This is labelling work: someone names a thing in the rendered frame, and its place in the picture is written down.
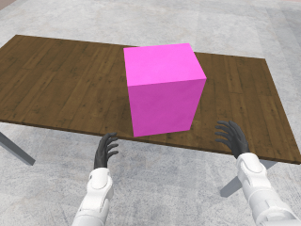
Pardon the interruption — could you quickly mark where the table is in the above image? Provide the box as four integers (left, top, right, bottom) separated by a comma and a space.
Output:
0, 34, 301, 198

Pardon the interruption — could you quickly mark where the right robot forearm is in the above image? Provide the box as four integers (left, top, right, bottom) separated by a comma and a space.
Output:
235, 153, 301, 226

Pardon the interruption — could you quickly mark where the left robot forearm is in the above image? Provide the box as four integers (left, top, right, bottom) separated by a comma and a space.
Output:
71, 168, 115, 226

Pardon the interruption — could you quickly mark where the robot left hand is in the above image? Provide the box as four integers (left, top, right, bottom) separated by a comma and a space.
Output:
93, 132, 119, 170

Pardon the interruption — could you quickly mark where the robot right hand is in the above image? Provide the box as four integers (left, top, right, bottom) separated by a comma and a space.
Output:
214, 120, 250, 159

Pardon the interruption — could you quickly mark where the carton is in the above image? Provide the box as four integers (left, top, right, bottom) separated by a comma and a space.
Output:
123, 42, 207, 137

